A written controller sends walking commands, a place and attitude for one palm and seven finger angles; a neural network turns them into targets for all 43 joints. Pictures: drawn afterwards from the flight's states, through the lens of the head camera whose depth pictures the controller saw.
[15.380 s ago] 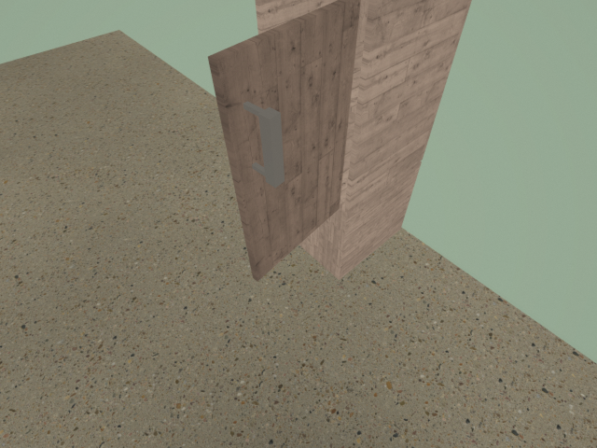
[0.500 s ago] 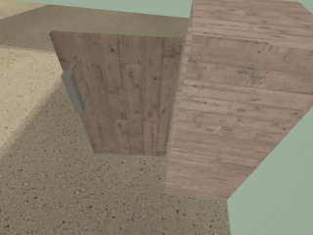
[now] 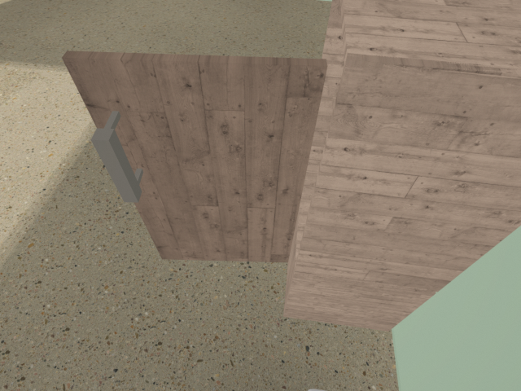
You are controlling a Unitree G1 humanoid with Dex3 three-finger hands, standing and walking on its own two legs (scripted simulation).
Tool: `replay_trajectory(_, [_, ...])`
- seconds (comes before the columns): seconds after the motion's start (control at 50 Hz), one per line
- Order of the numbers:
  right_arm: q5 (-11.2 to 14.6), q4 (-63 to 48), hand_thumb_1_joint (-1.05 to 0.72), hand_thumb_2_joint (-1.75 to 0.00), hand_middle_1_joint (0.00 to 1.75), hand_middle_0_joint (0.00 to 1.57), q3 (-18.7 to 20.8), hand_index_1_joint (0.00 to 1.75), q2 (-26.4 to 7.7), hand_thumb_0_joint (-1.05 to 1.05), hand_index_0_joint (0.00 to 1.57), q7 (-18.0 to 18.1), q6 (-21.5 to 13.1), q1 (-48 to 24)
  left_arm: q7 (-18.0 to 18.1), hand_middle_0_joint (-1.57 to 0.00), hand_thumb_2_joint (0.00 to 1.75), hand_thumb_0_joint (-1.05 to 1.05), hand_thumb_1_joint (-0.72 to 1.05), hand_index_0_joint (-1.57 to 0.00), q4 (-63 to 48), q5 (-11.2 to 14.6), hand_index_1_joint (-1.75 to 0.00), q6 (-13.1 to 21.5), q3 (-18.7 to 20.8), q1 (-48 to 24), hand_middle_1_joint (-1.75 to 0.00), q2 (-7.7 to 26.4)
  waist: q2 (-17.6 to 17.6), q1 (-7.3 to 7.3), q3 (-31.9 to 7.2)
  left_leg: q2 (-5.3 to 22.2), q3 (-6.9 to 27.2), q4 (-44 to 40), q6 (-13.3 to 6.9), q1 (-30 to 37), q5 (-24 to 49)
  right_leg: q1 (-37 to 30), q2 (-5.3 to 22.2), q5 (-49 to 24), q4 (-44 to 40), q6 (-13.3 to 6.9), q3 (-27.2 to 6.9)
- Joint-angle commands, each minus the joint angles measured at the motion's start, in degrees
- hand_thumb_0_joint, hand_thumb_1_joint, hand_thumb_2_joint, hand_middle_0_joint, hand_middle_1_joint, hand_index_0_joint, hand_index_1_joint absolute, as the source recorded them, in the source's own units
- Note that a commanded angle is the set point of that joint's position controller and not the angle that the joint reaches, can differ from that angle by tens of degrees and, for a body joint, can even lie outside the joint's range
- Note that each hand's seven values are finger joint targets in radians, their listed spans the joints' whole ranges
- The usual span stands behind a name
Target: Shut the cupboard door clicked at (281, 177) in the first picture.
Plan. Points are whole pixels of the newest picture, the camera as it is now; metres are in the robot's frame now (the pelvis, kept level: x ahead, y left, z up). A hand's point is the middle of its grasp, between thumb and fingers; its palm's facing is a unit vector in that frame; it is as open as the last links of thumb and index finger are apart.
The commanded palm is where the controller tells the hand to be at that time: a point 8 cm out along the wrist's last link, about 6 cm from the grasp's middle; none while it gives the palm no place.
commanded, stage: come to a stop and stand still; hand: left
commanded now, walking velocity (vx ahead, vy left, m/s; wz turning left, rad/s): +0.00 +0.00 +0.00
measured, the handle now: (123, 158) +0.44 +0.26 +0.09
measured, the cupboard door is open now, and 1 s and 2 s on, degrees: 96 96 96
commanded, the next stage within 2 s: look again from close up in 0.66 s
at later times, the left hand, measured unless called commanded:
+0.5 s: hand out of the picture +0.02 +0.15 -0.17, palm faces +0.01 -0.98 -0.19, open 7.3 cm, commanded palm none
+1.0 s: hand out of the picture +0.02 +0.14 -0.17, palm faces +0.01 -0.97 -0.22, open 7.3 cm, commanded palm none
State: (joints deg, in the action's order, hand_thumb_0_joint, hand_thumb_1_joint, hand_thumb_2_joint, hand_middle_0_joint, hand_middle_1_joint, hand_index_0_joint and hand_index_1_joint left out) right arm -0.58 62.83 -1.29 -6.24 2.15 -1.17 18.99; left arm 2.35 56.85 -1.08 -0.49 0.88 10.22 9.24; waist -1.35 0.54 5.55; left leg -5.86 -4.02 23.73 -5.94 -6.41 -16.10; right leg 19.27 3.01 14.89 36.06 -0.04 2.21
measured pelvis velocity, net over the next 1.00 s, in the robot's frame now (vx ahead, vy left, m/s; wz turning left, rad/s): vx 0.01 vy -0.03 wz -0.01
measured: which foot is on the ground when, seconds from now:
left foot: down 0.00-1.00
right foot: up 0.00-0.00, down 0.02-1.00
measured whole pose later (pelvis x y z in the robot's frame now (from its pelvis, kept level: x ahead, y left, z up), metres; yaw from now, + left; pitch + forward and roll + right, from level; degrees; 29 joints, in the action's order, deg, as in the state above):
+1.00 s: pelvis +0.01 -0.03 +0.00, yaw +0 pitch -2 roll +0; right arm -0.7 61.8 -1.6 -8.2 1.4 -1.6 19.0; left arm 2.2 63.0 -0.5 1.4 -1.0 16.8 8.1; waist 2.1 0.4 0.5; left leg -2.3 -3.3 26.5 -2.7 -6.2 -18.9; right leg 14.9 -0.6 12.7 29.1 -2.4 2.9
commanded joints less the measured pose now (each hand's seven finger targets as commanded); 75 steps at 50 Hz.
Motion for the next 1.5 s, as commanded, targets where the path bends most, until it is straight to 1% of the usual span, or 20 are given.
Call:
replay_trajectory(0.0, [0.2, -2.7, -0.9, -0.9, 0.3, 0.2, 2.8, 0.3, -7.4, 0.0, 0.2, 0.6, -1.0, 2.6, 0.6, -0.2, 0.9, 0.0, 0.9, -0.2, -0.6, 0.1, -0.3, 1.1, 1.2, 7.5, -0.3, 6.9, -0.5, -1.74, -4.2, 12.0, 8.3, 1.4, 3.0, -5.7, 28.5, -12.4, 3.9, -24.8, -9.1, -2.2, -7.3])
replay_trajectory(0.02, [0.3, -2.8, -0.9, -0.9, 0.3, 0.2, 2.9, 0.3, -7.0, 0.0, 0.2, 0.4, -0.8, 3.0, 0.5, -0.2, 0.9, 0.0, 0.9, -0.2, -0.5, 0.2, -0.3, 1.2, 1.1, 7.4, -0.3, 7.5, 0.1, -1.0, -4.1, 9.9, 7.0, 0.3, 4.6, -7.2, 17.8, -11.8, 7.2, -28.3, -7.9, -4.0, -9.1])
replay_trajectory(0.06, [0.1, -2.0, -0.9, -0.9, 0.3, 0.2, 2.5, 0.3, -5.5, 0.0, 0.2, 0.2, -0.1, 3.5, 0.4, -0.2, 0.9, 0.0, 0.9, -0.2, -0.4, 0.5, -0.3, 1.5, 0.7, 5.7, -0.3, 6.8, -4.7, 0.05, -6.7, 9.1, 5.9, -1.1, 4.7, -5.7, 8.7, -11.1, 7.8, -25.0, -8.4, -5.4, -10.2])
replay_trajectory(0.14, [-0.1, -0.9, -0.9, -0.9, 0.3, 0.2, 2.1, 0.3, -6.7, 0.0, 0.2, 0.1, -0.8, 1.0, 0.2, -0.2, 0.9, 0.0, 0.9, -0.2, -0.2, 0.5, -0.3, 1.2, 0.2, 4.2, -0.3, 5.8, 0.6, -0.6, -4.4, 11.8, 7.7, -5.8, 3.8, -4.0, 15.5, -9.7, 3.6, -16.0, -9.5, -2.7, -6.5])
replay_trajectory(0.22, [0.0, -0.4, -0.9, -0.9, 0.3, 0.2, 1.8, 0.3, -7.3, 0.0, 0.2, 0.1, -1.0, -0.2, 0.0, -0.2, 0.9, 0.0, 0.9, -0.2, 1.2, 0.5, -0.3, 1.3, 0.0, 5.2, -0.3, 5.7, 2.1, -1.01, -3.4, 12.0, 7.2, -7.1, 3.5, -3.1, 13.3, -9.5, 3.1, -13.3, -12.1, -2.3, -6.5])
replay_trajectory(0.36, [0.1, 0.3, -0.9, -0.9, 0.3, 0.2, 1.4, 0.3, -8.2, 0.0, 0.2, -0.1, -0.8, -0.3, -0.4, -0.2, 0.9, 0.0, 0.9, -0.2, 2.7, 0.5, -0.3, 1.7, -0.3, 6.4, -0.3, 6.5, 1.7, -0.82, -1.6, 11.6, 7.1, -8.7, 3.6, -3.5, 6.0, -8.9, 3.2, -9.8, -15.9, -2.4, -7.0])
replay_trajectory(0.52, [0.2, 0.8, -0.9, -0.9, 0.3, 0.2, 1.1, 0.3, -8.3, 0.0, 0.2, 0.1, -1.1, 0.3, -0.4, -0.2, 0.9, 0.0, 0.9, -0.2, 4.3, 0.6, -0.3, 2.2, -0.6, 8.6, -0.3, 6.4, 2.0, -0.77, -2.6, 11.6, 6.8, -8.1, 3.7, -2.7, 8.1, -10.0, 3.5, -13.1, -16.1, -2.8, -7.0])
replay_trajectory(0.62, [0.2, 1.3, -0.9, -0.9, 0.3, 0.2, 0.9, 0.3, -7.8, 0.0, 0.2, 0.2, -0.8, 1.0, -0.4, -0.2, 0.9, 0.0, 0.9, -0.2, 5.2, 0.6, -0.3, 2.2, -0.9, 10.0, -0.3, 5.7, 1.3, -0.79, -1.4, 11.3, 6.5, -8.1, 3.8, -3.3, 5.4, -8.9, 3.4, -9.8, -17.2, -2.8, -7.2])
replay_trajectory(0.64, [0.2, 1.4, -0.9, -0.9, 0.3, 0.2, 0.9, 0.3, -7.7, 0.0, 0.2, 0.2, -0.8, 1.2, -0.4, -0.2, 0.9, 0.0, 0.9, -0.2, 5.3, 0.6, -0.3, 2.2, -0.9, 10.0, -0.3, 5.8, 1.4, -0.73, -1.5, 11.4, 6.6, -8.0, 3.8, -3.2, 5.7, -8.9, 3.4, -10.1, -17.1, -2.9, -7.3])
replay_trajectory(0.66, [0.4, -2.4, -0.9, -0.9, 0.3, 0.2, 1.2, 0.3, -8.9, 0.0, 0.2, -0.4, -1.4, -4.9, 2.1, -0.2, 0.9, 0.0, 0.9, -0.2, 8.0, -0.1, -0.3, 3.4, -0.9, 15.3, -0.3, 5.8, 4.4, -2.95, -1.1, 12.8, 3.1, 2.9, 5.3, -6.6, 10.4, -9.2, 6.4, -32.9, -12.4, -1.0, -7.6])
replay_trajectory(0.68, [0.3, -3.8, -0.9, -0.9, 0.3, 0.2, 1.1, 0.3, -6.4, 0.0, 0.2, -0.4, -0.3, -0.1, 1.5, -0.2, 0.9, 0.0, 0.9, -0.2, 6.1, 0.6, -0.3, 3.4, -0.9, 13.3, -0.3, 8.0, 4.4, 0.36, -6.0, 8.9, 5.4, 1.7, 5.5, -6.7, -3.0, -10.8, 8.0, -16.8, -14.2, -3.4, -11.6])
replay_trajectory(0.7, [-0.4, -3.6, -0.9, -0.9, 0.3, 0.2, 1.3, 0.3, -5.9, 0.0, 0.2, -0.7, 0.1, 0.7, 0.7, -0.2, 0.9, 0.0, 0.9, -0.2, 4.9, 0.6, -0.3, 3.3, -0.5, 11.4, -0.3, 8.7, 6.9, 0.18, -9.2, 7.9, 4.8, 2.2, 5.3, -4.8, -2.5, -9.8, 7.5, -6.0, -14.3, -5.7, -12.8])
replay_trajectory(0.72, [-0.5, -4.1, -0.9, -0.9, 0.3, 0.2, 1.4, 0.3, -6.0, 0.0, 0.2, -0.7, -0.1, 1.3, 0.3, -0.2, 0.9, 0.0, 0.9, -0.2, 3.9, 0.6, -0.3, 3.3, -0.6, 9.9, -0.3, 7.8, 5.7, 0.84, -8.5, 8.5, 5.7, 1.6, 4.7, -4.5, -1.7, -6.3, 6.7, 2.2, -14.9, -6.1, -12.3])
replay_trajectory(0.76, [-0.5, -4.4, -0.9, -0.9, 0.3, 0.2, 1.4, 0.3, -6.2, 0.0, 0.2, -0.8, -0.1, 2.4, 0.0, -0.2, 0.9, 0.0, 0.9, -0.2, 3.4, 0.4, -0.3, 2.9, -0.9, 8.4, -0.3, 5.9, 1.7, 1.16, -1.9, 9.5, 7.0, 0.5, 3.7, -7.2, -1.5, -1.2, 4.6, 7.8, -15.9, -5.1, -11.5])
replay_trajectory(0.86, [-0.2, -4.0, -0.9, -0.9, 0.3, 0.2, 0.8, 0.3, -6.7, 0.0, 0.2, -0.5, -1.2, 3.5, -0.2, -0.2, 0.9, 0.0, 0.9, -0.2, 3.9, 0.7, -0.3, 3.0, -1.2, 9.2, -0.3, 4.2, -0.2, 0.27, -0.3, 10.5, 8.1, -3.0, 3.3, -8.4, 2.8, -5.9, 3.2, -3.6, -13.1, -4.4, -8.9])
replay_trajectory(0.9, [-0.2, -3.3, -0.9, -0.9, 0.3, 0.2, 0.7, 0.3, -6.4, 0.0, 0.2, -0.4, -1.4, 3.8, -0.2, -0.2, 0.9, 0.0, 0.9, -0.2, 4.0, 0.9, -0.3, 2.7, -1.1, 8.9, -0.3, 4.4, 1.5, -0.13, -0.5, 10.8, 8.2, -4.3, 3.2, -8.1, 3.9, -7.3, 3.0, -5.9, -12.2, -4.4, -8.0])
replay_trajectory(1.34, [-0.1, 1.3, -0.9, -0.9, 0.3, 0.2, 0.6, 0.3, -6.3, 0.0, 0.2, 0.1, -1.3, 3.6, 0.0, -0.2, 0.9, 0.0, 0.9, -0.2, 5.3, 0.9, -0.3, 2.2, -0.8, 8.2, -0.3, 4.5, 1.3, -0.54, -0.6, 11.1, 7.0, -6.0, 3.8, -5.9, 5.6, -9.9, 3.3, -11.0, -12.4, -3.9, -8.1])
replay_trajectory(1.38, [0.0, 1.1, -0.9, -0.9, 0.3, 0.2, 1.0, 0.3, -8.1, 0.0, 0.2, 0.1, -1.2, 3.0, 0.1, -0.2, 0.9, 0.0, 0.9, -0.2, 4.8, 0.8, -0.3, 2.5, -0.3, 7.6, -0.3, 6.3, 1.8, -0.57, -1.2, 10.9, 6.6, -5.2, 3.8, -5.4, 7.2, -10.1, 4.4, -14.1, -12.1, -4.6, -9.1])
replay_trajectory(1.42, [0.0, 0.6, -0.9, -0.9, 0.3, 0.2, 0.9, 0.3, -6.6, 0.0, 0.2, 0.1, -0.5, 3.2, 0.4, -0.2, 0.9, 0.0, 0.9, -0.2, 4.5, 0.8, -0.3, 2.2, -0.2, 8.2, -0.3, 6.0, 2.0, -0.81, -1.6, 10.2, 5.7, -3.6, 4.2, -6.3, 6.0, -9.9, 6.1, -15.1, -11.9, -5.1, -10.4])
replay_trajectory(1.48, [-0.1, -0.4, -0.9, -0.9, 0.3, 0.2, 1.3, 0.3, -6.4, 0.0, 0.2, -0.2, 0.7, 3.5, 0.6, -0.2, 0.9, 0.0, 0.9, -0.2, 3.6, 0.5, -0.3, 1.8, 0.4, 8.1, -0.3, 7.4, -0.6, -0.54, -2.4, 8.5, 4.3, -0.6, 4.9, -6.9, 0.9, -7.9, 9.3, -10.2, -13.6, -6.5, -14.0])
